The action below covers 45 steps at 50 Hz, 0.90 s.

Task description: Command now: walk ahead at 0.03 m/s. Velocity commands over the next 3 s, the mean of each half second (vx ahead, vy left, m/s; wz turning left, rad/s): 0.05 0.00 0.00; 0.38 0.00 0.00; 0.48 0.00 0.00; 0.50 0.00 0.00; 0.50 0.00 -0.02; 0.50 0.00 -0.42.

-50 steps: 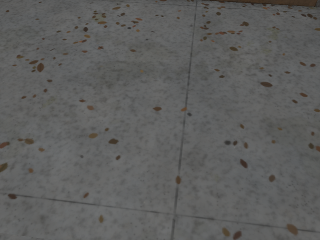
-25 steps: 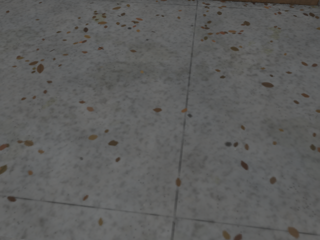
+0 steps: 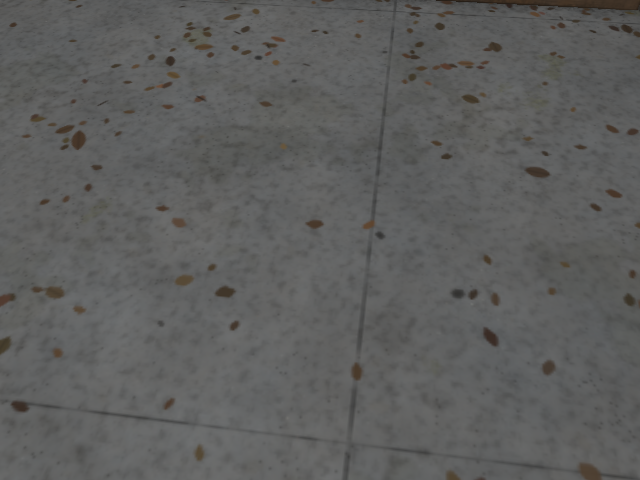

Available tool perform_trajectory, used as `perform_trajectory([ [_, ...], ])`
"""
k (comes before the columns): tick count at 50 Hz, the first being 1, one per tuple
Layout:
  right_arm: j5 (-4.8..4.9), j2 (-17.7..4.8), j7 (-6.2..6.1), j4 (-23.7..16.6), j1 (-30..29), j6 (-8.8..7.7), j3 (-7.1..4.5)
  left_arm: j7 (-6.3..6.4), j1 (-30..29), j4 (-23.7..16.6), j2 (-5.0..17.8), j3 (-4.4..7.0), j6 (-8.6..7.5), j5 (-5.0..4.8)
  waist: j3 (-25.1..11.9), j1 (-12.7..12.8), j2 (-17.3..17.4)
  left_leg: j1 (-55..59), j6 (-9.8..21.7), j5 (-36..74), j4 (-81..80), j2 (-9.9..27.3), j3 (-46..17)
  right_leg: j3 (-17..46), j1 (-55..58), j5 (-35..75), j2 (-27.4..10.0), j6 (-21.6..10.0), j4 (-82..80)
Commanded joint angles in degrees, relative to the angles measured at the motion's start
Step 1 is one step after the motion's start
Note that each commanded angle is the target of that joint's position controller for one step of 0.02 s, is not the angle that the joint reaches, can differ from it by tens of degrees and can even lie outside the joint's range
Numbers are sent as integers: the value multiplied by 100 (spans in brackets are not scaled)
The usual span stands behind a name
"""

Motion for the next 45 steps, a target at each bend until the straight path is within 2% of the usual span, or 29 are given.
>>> perform_trajectory([
  [1,5,-435,-8,15,791,-9,-75,3,-191,-230,475,87,-50,-10,5,31,-57,-1157,-56,1250,-367,228,-1,884,1205,1180,-272,-272,-1350],
  [18,12,-484,-9,-39,665,19,-100,-1,-159,-214,490,115,-52,-13,71,42,-97,-1186,-102,1018,-368,225,44,844,1144,949,-270,-216,-1378],
  [19,4,-439,-11,2,734,35,-83,4,-105,-200,474,114,-45,-16,101,40,-89,-1196,-73,739,-398,235,57,863,1095,600,-284,-218,-1425],
  [20,-36,-443,-20,52,812,61,-81,23,-77,-208,505,132,-41,-10,195,11,-47,-1209,12,429,-439,272,42,865,953,108,-275,-220,-1429],
  [22,-200,-618,-62,175,984,109,-133,87,-182,-321,556,197,-67,36,475,-139,194,-1169,422,-146,-701,569,-283,670,433,-615,-145,-190,-1055],
  [24,-349,-753,-112,293,1165,108,-181,122,-558,-541,352,193,-118,109,782,-393,430,-628,963,-251,-1021,1119,-907,414,-560,-372,-72,-163,-423],
  [25,-377,-736,-122,308,1203,104,-187,159,-644,-675,248,185,-139,136,794,-468,408,-282,1174,-148,-1101,1375,-1121,360,-960,-305,-89,-176,-209],
  [27,-363,-627,-142,268,1111,71,-163,213,-715,-896,126,191,-158,199,680,-460,406,81,1426,236,-1153,1642,-1264,223,-1166,-245,-106,-276,-52],
  [29,-288,-614,-169,91,790,23,-118,225,-533,-1061,111,189,-146,233,446,-256,412,-321,1386,1020,-1091,1561,-995,152,-319,-215,-11,-444,-253],
  [30,-262,-740,-186,-25,518,-22,-123,227,-320,-1107,199,229,-134,211,220,-10,407,-854,1275,2067,-911,1345,-625,35,649,-92,152,-556,-474],
  [31,-231,-948,-215,-77,503,-93,-155,230,-179,-1178,361,287,-119,141,-129,152,399,-1257,1145,3613,-557,1104,-327,75,1558,337,305,-677,-612],
  [32,-224,-1122,-260,-172,512,-147,-199,238,25,-1303,526,333,-97,117,-405,285,341,-1599,1026,4985,-99,919,-93,324,2285,1022,324,-861,-867],
  [33,-217,-1181,-277,-224,428,-175,-235,280,501,-1287,686,381,-80,112,-683,479,140,-2163,857,5549,554,761,47,852,3126,1380,165,-1098,-1320],
  [34,-246,-1110,-249,-342,254,-172,-258,336,1301,-1141,1006,487,-59,113,-917,748,-321,-2835,709,5130,1505,414,26,1824,3856,1046,-109,-1416,-2332],
  [35,-355,-798,-168,-490,-74,-115,-246,441,2485,-830,1554,669,-15,192,-1037,1145,-1230,-4109,576,2763,3043,-103,-266,3769,4760,1021,-772,-1772,-4129],
  [36,-316,-679,-100,-708,-941,-21,-350,483,4133,-368,1752,716,-24,402,-1141,1763,-1925,-5134,537,441,7003,-532,-1140,6237,4678,955,-1686,-2090,-5696],
  [37,-247,-666,-44,-716,-1242,-99,-521,481,4019,-281,1513,593,-109,501,-425,1566,-1542,-5494,822,1132,8993,-572,-2333,6092,3572,-100,-1523,-1457,-5653],
  [38,-352,-556,-56,-854,-1300,-171,-511,373,2918,-295,1304,585,-158,423,206,977,-1045,-5653,1002,1232,9582,-517,-2171,5088,2650,-311,-1343,-1408,-5456],
  [39,-389,-387,-111,-1085,-1410,-122,-475,324,2009,-274,986,571,-140,361,302,493,-327,-5687,1151,1202,9805,-535,-2007,4273,2267,101,-1288,-1386,-5453],
  [40,-411,-191,-145,-1266,-1521,-35,-408,340,1461,-220,633,481,-115,386,313,142,113,-5705,1283,1284,9598,-407,-1965,3637,2027,99,-1233,-1184,-5520],
  [41,-419,-35,-158,-1284,-1416,87,-354,388,1000,-204,356,401,-92,390,376,-136,189,-5693,1381,1368,9330,-311,-1941,3234,1754,69,-1100,-1053,-5740],
  [42,-420,-179,-156,-1252,-1326,176,-406,402,965,-167,253,355,-156,447,433,-292,313,-5702,1338,1661,8929,-221,-1842,2833,1726,291,-1039,-884,-5992],
  [43,-405,-211,-136,-1205,-1393,179,-422,462,1059,-119,218,349,-232,458,398,-269,160,-5763,1368,1772,8715,-236,-1768,2303,1890,700,-850,-735,-6147],
  [44,-337,-322,-75,-1212,-1499,139,-485,500,1168,-149,328,371,-315,444,437,-230,-137,-5462,1355,1761,8135,-185,-1392,1709,1866,998,-659,-613,-6459],
  [45,-313,-446,-4,-1291,-1862,88,-524,514,1278,-142,238,341,-360,518,492,-129,-220,-5295,1303,2041,7618,11,-1238,1359,1839,1540,-596,-549,-6749],
])
Next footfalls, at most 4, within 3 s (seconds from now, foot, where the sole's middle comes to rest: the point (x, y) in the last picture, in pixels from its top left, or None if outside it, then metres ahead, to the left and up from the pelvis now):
1.28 left None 0.46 0.13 -0.63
1.84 right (374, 315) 0.81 -0.09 -0.63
2.40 left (264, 232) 1.07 0.16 -0.63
2.98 right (363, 156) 1.34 -0.10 -0.63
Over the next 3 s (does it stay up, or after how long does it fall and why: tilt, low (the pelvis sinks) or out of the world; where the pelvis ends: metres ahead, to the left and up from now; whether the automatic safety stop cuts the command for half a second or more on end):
stays up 1.22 0.01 0.12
